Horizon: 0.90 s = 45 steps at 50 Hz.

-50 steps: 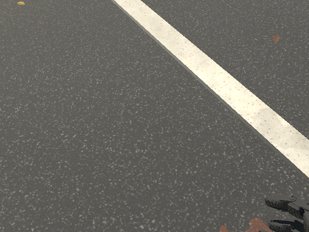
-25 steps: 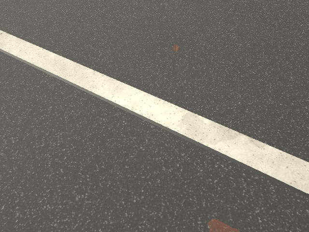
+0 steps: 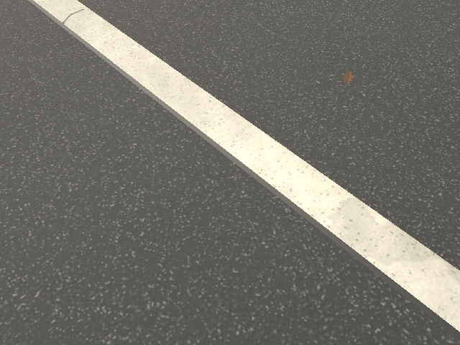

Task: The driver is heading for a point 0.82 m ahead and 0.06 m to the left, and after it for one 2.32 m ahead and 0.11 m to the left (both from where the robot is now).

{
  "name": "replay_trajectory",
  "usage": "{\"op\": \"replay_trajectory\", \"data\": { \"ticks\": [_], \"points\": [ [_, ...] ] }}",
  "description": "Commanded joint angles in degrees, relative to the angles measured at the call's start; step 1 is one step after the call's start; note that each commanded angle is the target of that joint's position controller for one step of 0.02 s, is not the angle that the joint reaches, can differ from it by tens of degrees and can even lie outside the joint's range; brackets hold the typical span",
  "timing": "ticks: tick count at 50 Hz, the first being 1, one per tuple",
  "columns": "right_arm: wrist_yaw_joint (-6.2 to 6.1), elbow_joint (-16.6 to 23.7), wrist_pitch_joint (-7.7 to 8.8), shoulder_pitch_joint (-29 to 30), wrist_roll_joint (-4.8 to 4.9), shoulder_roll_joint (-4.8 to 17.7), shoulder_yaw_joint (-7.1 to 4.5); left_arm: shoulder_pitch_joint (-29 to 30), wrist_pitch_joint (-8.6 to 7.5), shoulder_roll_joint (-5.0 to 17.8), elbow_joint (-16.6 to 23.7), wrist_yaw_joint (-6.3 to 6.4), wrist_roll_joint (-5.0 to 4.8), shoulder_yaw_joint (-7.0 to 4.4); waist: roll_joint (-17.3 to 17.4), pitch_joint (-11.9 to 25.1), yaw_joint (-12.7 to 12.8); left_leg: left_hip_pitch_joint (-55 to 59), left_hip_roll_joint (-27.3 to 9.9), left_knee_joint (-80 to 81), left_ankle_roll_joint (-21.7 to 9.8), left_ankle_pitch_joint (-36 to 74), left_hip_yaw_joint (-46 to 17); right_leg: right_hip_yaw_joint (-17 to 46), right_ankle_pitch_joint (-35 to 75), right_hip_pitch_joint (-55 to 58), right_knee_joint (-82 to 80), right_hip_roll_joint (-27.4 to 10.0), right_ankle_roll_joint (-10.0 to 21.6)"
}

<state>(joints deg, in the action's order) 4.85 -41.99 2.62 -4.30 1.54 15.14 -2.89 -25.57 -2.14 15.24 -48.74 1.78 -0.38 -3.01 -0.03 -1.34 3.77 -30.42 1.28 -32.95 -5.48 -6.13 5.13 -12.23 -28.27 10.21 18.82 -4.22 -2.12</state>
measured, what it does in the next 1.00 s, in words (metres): walks ahead: right foot, then left foot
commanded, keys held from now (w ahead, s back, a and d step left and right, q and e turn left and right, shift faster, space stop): w+q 0.40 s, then w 0.24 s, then w+e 0.36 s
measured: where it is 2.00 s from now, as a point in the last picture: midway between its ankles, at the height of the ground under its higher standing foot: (247, 161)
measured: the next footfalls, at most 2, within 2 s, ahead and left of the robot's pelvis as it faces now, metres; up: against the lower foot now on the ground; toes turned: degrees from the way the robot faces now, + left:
right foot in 0.48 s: +0.50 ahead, -0.06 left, +0.00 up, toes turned +19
left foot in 0.96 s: +0.64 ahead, +0.25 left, +0.00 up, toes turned +11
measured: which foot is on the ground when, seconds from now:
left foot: down 0.00-0.48, up 0.50-0.94, down 0.96-1.00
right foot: down 0.00-0.00, up 0.02-0.46, down 0.48-0.96, up 0.98-1.00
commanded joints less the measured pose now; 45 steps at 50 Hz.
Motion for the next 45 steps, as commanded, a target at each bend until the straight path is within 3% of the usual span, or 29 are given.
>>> {"op": "replay_trajectory", "data": {
  "ticks": [1, 2, 3, 4, 5, 6, 7, 9, 11, 14, 17, 19, 21, 22, 23, 24, 25, 26, 27, 28, 29, 30, 32, 35, 37, 42, 45],
  "points": [
    [-2.25, -0.02, -0.32, -20.02, 0.42, 14.62, -5.71, 1.23, -1.19, 11.42, 4.43, 0.67, 0.49, -2.25, -1.66, 12.98, -13.99, 40.85, -2.73, 2.06, -7.42, -2.22, -10.76, 1.86, 55.31, -25.25, 37.96, -8.1, 3.49],
    [-2.7, 0.34, -0.11, -19.15, 0.38, 18.79, -5.87, -4.29, -3.04, 1.95, 7.08, -0.66, 1.43, 0.68, 13.46, 20.16, -6.8, 56.89, -19.32, 8.1, -18.79, -15.41, -45.69, 8.07, -3.01, -48.02, 58.5, 4.89, -0.05],
    [-2.92, 0.65, 0.34, -20.71, -0.12, 13.73, -4.55, 3.87, -5.27, 7.54, 7.59, -1.2, -0.81, -0.47, 6.55, 22.85, -11.85, 56.21, -20.31, 15.56, -17.95, -18.04, -51.16, 19.21, -3.15, -52.39, 63.46, 4.46, 1.05],
    [-2.99, 0.15, 0.83, -18.52, -0.39, 11.63, -3.88, 9.79, -6.29, 9.51, 10.03, -1.45, -2.54, -1.06, 5.27, 13.76, -11.82, 49.57, -18.34, 16.63, -14.77, -12.76, -41.79, 18.79, 1.92, -56.18, 61.79, 1.65, 2.53],
    [-3.02, 0.91, 1.14, -14.47, -0.11, 10.61, -3.48, 11.04, -6.96, 8.75, 10.37, -1.07, -1.72, -0.79, 0.6, 8.48, -8.93, 40.14, -15.44, 17.06, -12.83, -6.78, -34.99, 18.28, 6.64, -54.24, 56.39, -0.79, 3.29],
    [-3.1, 1.91, 1.21, -10.63, -0.39, 8.95, -3.02, 11.12, -6.96, 8.75, 9.96, -0.77, -0.18, -1.24, -0.45, 4.96, -6.46, 32.49, -12.88, 18.01, -11.92, -1.77, -30.03, 17.74, 8.99, -51.47, 52.04, -2.11, 2.88],
    [-3.37, 3.16, 1.25, -8.46, -1.2, 7.88, -2.56, 9.4, -6.32, 8.76, 9.74, -0.88, 0.28, -1.56, 0.91, 3.79, -4.25, 27.13, -11.28, 19.6, -12.05, 1.79, -27.23, 18.1, 10.72, -47.9, 50.64, -3.09, 2.46],
    [-3.84, 3.95, 1.41, -6.92, -0.91, 8.0, -2.66, 7.28, -4.91, 7.61, 9.83, -1.11, 0.99, -1.58, 1.99, 2.39, -2.19, 20.76, -10.14, 22.0, -12.99, 5.9, -24.59, 17.03, 11.81, -45.61, 46.67, -3.52, 0.45],
    [-4.39, 3.71, 1.61, -7.23, -0.67, 9.08, -2.84, 9.77, -4.04, 6.55, 11.19, -1.07, 1.53, -1.23, 2.15, 0.17, -2.02, 15.1, -8.62, 22.93, -12.55, 9.48, -20.84, 15.35, 15.38, -45.51, 40.07, -3.08, -1.66],
    [-5.16, 3.08, 1.17, -9.25, -0.36, 10.26, -3.24, 17.83, -4.41, 4.44, 13.44, -1.32, 1.62, -0.25, 3.06, -0.96, -4.93, 11.1, -4.34, 21.25, -9.04, 8.05, -16.46, 13.79, 28.78, -41.72, 23.68, -0.15, -2.55],
    [-5.6, 1.64, 0.47, -13.82, 0.25, 11.13, -3.53, 24.19, -5.09, 4.6, 15.11, -2.1, 0.34, -0.11, 3.84, 0.04, -7.96, 12.72, -5.33, 19.6, -7.4, 2.68, -19.45, 14.07, 36.3, -37.11, 13.96, 3.03, -2.53],
    [-5.86, 1.18, 0.14, -14.73, 0.67, 10.65, -3.49, 24.52, -5.32, 6.78, 15.58, -2.44, -0.1, -0.87, 4.84, 0.72, -7.33, 17.55, -7.14, 15.95, -6.14, 0.31, -23.28, 16.65, 34.78, -36.62, 10.4, 2.87, -1.53],
    [-5.97, 1.05, -0.17, -14.61, 0.28, 10.3, -3.54, 22.06, -5.59, 8.44, 15.13, -2.69, -0.17, -1.62, 6.14, 1.68, -5.6, 22.41, -9.54, 11.68, -4.91, 1.98, -26.14, 17.26, 29.93, -35.65, 9.89, 2.43, 0.32],
    [-5.9, 1.02, -0.35, -14.48, -0.05, 9.93, -3.51, 19.24, -5.82, 8.83, 14.42, -2.75, -0.06, -1.96, 6.81, 2.53, -4.11, 23.34, -9.69, 8.95, -4.23, 4.96, -26.34, 16.2, 28.01, -32.23, 9.14, 2.62, 1.7],
    [-5.64, 1.05, -0.35, -14.72, -0.43, 8.44, -2.94, 14.04, -6.07, 10.08, 13.19, -2.55, 0.46, -2.79, 5.97, 5.54, -1.4, 23.07, -6.97, 2.16, -2.72, 10.22, -24.55, 15.14, 27.43, -24.34, 7.54, 2.73, 3.66],
    [-5.28, 1.77, -0.3, -15.6, -1.37, 5.34, -1.62, 6.73, -6.17, 12.39, 12.74, -2.22, 1.58, -3.32, 1.62, 13.47, 1.63, 18.09, -3.55, -12.06, -0.82, 4.6, -21.11, 21.98, 24.28, -10.87, 9.1, -4.55, 7.09],
    [-5.07, 1.94, 0.49, -26.08, 0.07, 0.64, -0.24, 0.63, -5.55, 17.68, 10.14, -2.49, 1.99, -4.79, -17.49, 21.84, -1.56, -1.91, 5.52, -33.56, 3.63, -19.16, -14.27, 48.48, 13.28, 9.71, 4.99, -17.41, 17.67],
    [-5.12, 0.76, 0.78, -25.35, 1.07, 4.95, -0.56, -1.29, -5.23, 13.08, 9.2, -3.04, 0.35, -3.98, -16.83, 20.83, 0.11, -11.01, 3.22, -41.83, 3.98, -26.18, -16.17, 60.51, -2.36, 10.23, -1.21, -19.59, 18.4],
    [-5.21, 1.87, 0.77, -17.6, 1.07, 9.31, -1.67, 2.43, -5.1, 9.36, 10.07, -2.88, 0.14, -2.88, -9.33, 11.86, 1.81, -13.69, 0.79, -44.14, 3.81, -21.23, -16.33, 52.34, -3.2, 3.18, -2.41, -16.87, 15.69],
    [-5.43, 3.38, 0.71, -12.09, 0.22, 9.45, -1.66, 6.26, -4.66, 8.33, 10.63, -2.79, 0.77, -2.33, -4.27, 7.29, 1.17, -12.69, -1.39, -42.69, 3.78, -17.15, -13.85, 44.41, 3.66, -4.0, -2.47, -14.17, 13.97],
    [-5.34, 4.5, 0.95, -9.08, -0.75, 8.74, -1.63, 8.48, -4.41, 7.37, 10.36, -2.81, 1.06, -1.9, -3.03, 3.25, 0.17, -11.99, -2.92, -39.27, 3.75, -14.71, -13.06, 39.02, 11.34, -10.28, -3.43, -12.09, 14.04],
    [-5.05, 4.6, 1.01, -9.25, -0.87, 7.89, -1.75, 9.57, -4.51, 6.4, 10.14, -2.67, 1.3, -1.47, -4.62, 2.31, -1.6, -9.22, -4.84, -36.02, 3.65, -12.72, -12.68, 35.07, 16.07, -13.89, -4.63, -10.22, 13.54],
    [-4.67, 3.84, 0.72, -11.23, -0.53, 5.64, -1.36, 9.62, -4.7, 5.59, 9.4, -2.77, 0.75, -1.25, -6.17, 2.35, -3.07, -6.09, -5.69, -31.22, 3.89, -11.82, -10.83, 30.61, 20.6, -16.49, -6.8, -8.23, 13.78],
    [-4.59, 5.26, 0.98, -6.9, -1.63, 3.39, -0.4, 8.14, -4.48, 8.18, 8.12, -2.68, -0.27, -1.87, -4.93, 0.78, -2.8, -6.28, -6.28, -20.05, 5.06, -9.18, -8.67, 28.2, 26.25, -18.68, -9.15, -8.27, 15.94],
    [-4.23, 5.76, 1.64, -3.15, -1.61, 2.48, 0.15, 7.61, -3.84, 9.5, 7.58, -2.3, -0.53, -2.32, -4.41, 0.35, -1.86, -3.74, -5.61, -11.03, 5.69, -2.64, -8.19, 25.48, 26.64, -19.91, -9.56, -6.97, 15.37],
    [-3.41, 7.09, 2.74, 4.51, -0.76, 3.81, -0.11, 3.16, -2.59, 10.6, 5.44, -1.85, -1.37, -2.75, -4.74, -0.41, 0.28, 3.67, -2.53, 0.83, 7.01, 6.59, -7.83, 25.03, 25.08, -20.74, -7.52, -6.67, 13.8],
    [-3.29, 7.05, 3.53, 3.6, -0.51, 6.07, -1.1, 3.21, -1.79, 11.08, 5.09, -1.42, -1.47, -3.05, -5.61, 0.12, -1.93, 9.42, -2.24, 5.42, 5.55, 4.11, -8.31, 28.16, 22.0, -19.36, -3.69, -7.65, 11.92]
  ]
}}
Keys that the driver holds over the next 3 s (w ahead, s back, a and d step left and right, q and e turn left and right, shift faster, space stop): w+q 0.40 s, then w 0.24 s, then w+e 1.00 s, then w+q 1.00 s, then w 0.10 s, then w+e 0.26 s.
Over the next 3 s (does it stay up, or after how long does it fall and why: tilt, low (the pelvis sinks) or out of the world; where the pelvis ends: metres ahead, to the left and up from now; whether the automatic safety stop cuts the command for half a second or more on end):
stays up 1.73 0.15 -0.09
